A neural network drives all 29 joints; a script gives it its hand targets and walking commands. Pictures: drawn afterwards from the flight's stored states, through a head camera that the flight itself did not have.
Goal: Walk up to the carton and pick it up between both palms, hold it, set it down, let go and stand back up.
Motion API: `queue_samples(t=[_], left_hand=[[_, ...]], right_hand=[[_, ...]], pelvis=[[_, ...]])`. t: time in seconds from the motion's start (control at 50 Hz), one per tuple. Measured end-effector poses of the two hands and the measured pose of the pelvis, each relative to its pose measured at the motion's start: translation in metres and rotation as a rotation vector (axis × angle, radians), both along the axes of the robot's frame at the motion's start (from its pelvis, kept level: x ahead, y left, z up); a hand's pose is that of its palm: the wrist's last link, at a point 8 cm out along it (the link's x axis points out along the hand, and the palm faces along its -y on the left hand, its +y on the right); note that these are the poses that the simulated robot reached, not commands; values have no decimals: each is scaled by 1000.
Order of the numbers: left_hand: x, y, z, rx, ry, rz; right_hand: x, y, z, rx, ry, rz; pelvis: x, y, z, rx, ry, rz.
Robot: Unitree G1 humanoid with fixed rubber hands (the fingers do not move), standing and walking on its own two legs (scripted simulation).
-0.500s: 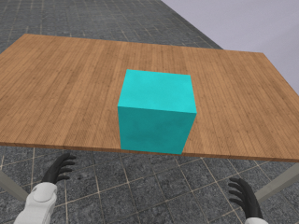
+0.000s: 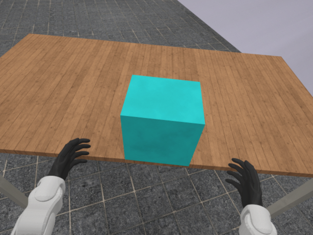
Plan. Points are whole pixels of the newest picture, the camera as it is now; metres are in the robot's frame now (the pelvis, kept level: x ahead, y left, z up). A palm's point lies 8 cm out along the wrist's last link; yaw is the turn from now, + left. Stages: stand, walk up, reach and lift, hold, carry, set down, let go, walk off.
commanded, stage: reach and lift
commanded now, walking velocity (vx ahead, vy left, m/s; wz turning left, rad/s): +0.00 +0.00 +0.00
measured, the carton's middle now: (161, 121) +0.42 +0.03 +0.05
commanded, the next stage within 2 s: none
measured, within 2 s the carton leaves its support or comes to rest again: neither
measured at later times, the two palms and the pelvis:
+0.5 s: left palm (70, 141) +0.30 +0.25 +0.08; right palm (241, 155) +0.30 -0.17 +0.09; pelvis +0.03 +0.00 +0.00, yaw +0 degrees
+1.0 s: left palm (80, 102) +0.38 +0.24 +0.14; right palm (237, 120) +0.37 -0.16 +0.14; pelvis +0.03 +0.01 +0.01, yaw +0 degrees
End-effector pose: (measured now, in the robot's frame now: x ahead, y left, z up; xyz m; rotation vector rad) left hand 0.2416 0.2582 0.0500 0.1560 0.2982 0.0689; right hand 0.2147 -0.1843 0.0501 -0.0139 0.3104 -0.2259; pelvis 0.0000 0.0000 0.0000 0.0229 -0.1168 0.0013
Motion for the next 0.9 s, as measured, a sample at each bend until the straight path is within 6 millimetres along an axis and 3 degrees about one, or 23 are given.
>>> queue_samples(t=[0.16,0.4,0.76,0.9], left_hand=[[15,0,8,-19,-26,-2],[45,-4,22,-37,-27,-1],[99,-17,72,-50,-83,-55],[123,-21,84,-57,-72,-64]], right_hand=[[18,6,6,12,-1,1],[66,16,29,21,-59,43],[121,23,79,-10,-159,104],[143,27,83,-3,-134,103]], pelvis=[[12,3,2,-4,22,0],[27,3,4,-2,50,1],[30,4,5,-4,58,1],[31,4,5,-4,62,1]])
